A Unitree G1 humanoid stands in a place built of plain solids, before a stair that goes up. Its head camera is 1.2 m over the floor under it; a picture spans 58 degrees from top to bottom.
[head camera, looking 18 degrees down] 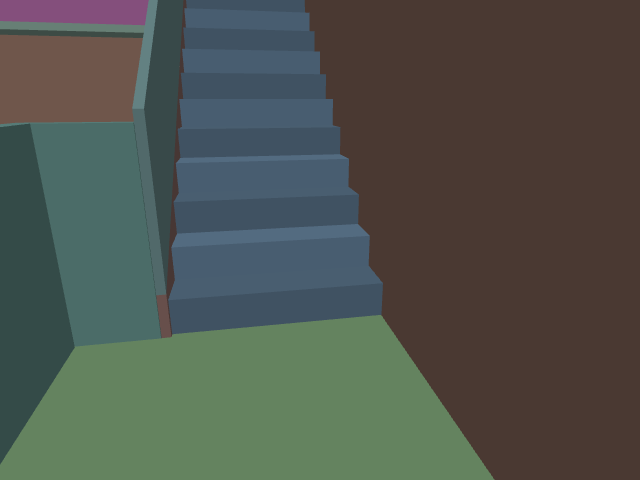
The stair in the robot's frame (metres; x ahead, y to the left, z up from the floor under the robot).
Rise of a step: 0.20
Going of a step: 0.27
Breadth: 1.18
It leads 11 degrees to the left of straight ahead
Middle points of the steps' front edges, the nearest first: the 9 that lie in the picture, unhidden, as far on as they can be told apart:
2.16 0.22 0.20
2.43 0.27 0.40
2.70 0.32 0.60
2.97 0.37 0.80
3.24 0.42 1.00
3.51 0.47 1.20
3.78 0.53 1.40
4.05 0.58 1.60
4.31 0.63 1.80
